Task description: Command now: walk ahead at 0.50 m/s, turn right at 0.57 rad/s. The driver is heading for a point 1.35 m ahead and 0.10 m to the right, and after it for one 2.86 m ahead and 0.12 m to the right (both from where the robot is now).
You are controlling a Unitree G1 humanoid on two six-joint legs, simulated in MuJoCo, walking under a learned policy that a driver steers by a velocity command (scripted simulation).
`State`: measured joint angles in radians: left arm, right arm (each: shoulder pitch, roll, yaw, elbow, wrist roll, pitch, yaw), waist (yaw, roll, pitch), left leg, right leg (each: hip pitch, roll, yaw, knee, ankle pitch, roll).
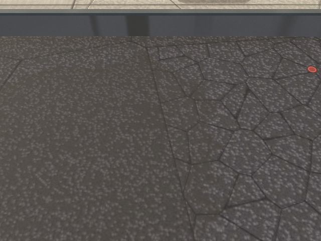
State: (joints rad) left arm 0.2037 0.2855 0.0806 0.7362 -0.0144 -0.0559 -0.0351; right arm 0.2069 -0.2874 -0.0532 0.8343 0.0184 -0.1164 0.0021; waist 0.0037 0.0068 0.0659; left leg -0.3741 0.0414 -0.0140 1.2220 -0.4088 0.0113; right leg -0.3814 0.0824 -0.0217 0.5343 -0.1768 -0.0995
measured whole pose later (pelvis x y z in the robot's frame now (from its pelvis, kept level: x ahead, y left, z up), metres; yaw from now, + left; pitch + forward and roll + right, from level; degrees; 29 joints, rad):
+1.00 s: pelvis +0.53 -0.08 +0.01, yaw -17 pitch +2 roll +0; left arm 0.22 0.27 0.05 0.69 0.00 -0.07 -0.03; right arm 0.28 -0.31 -0.04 0.85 0.02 -0.09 0.02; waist -0.01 0.03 0.01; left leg -0.45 0.06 -0.01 1.13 -0.36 0.02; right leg -0.31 0.04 -0.04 0.44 -0.17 -0.06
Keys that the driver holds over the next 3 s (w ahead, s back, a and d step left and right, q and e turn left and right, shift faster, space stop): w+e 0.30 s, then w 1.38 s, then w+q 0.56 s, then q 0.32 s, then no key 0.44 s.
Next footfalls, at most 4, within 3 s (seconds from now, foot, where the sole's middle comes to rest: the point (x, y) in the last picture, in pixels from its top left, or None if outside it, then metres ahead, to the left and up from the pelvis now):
0.36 left None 0.40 0.12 -0.77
0.86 right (217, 205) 0.58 -0.19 -0.77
1.36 left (178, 137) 0.93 -0.04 -0.77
1.90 right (234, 105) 1.13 -0.34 -0.77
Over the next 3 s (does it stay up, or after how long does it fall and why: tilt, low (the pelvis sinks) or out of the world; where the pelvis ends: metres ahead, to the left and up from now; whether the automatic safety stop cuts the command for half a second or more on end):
stays up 1.34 -0.22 0.01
